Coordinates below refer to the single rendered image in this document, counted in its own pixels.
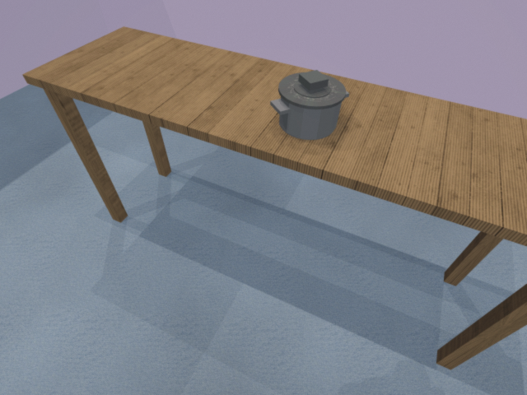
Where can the lid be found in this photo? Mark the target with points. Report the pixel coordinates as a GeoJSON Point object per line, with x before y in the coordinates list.
{"type": "Point", "coordinates": [293, 92]}

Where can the knob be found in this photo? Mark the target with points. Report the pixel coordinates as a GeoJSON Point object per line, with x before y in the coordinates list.
{"type": "Point", "coordinates": [313, 80]}

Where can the table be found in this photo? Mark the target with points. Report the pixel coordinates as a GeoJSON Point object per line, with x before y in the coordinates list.
{"type": "Point", "coordinates": [457, 162]}

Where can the pot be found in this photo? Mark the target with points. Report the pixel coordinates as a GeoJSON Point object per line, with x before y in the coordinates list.
{"type": "Point", "coordinates": [306, 124]}

